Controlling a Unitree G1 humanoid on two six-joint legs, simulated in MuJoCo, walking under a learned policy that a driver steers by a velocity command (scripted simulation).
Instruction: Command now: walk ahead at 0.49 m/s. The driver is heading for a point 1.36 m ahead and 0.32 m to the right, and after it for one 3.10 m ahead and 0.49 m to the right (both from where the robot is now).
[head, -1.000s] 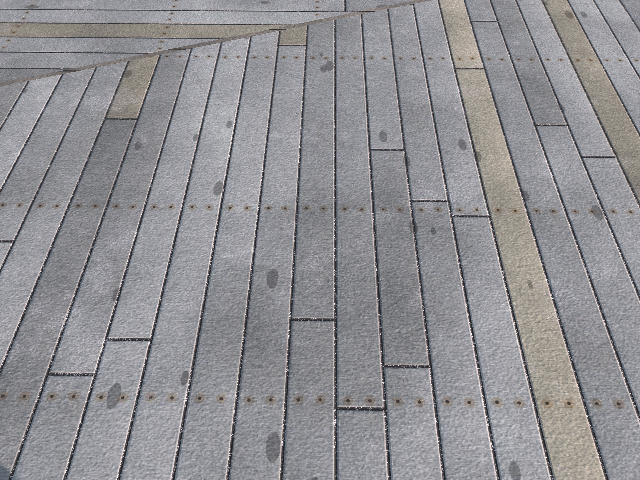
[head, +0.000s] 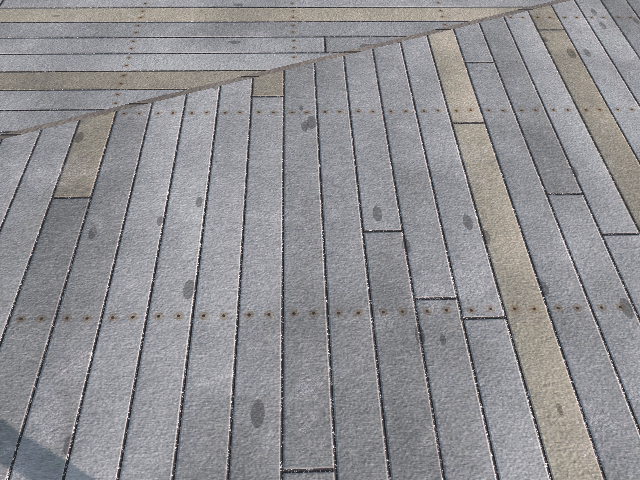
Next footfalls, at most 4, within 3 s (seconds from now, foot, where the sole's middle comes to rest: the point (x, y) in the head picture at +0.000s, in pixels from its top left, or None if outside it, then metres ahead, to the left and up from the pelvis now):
0.22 right None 0.30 -0.11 -0.78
0.76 left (281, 435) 0.60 0.07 -0.78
1.34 right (350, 319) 0.88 -0.10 -0.78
1.90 left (324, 212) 1.25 -0.05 -0.78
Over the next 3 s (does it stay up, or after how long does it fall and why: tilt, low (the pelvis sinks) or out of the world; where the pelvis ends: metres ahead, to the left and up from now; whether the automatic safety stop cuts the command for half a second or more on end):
stays up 1.31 -0.23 -0.01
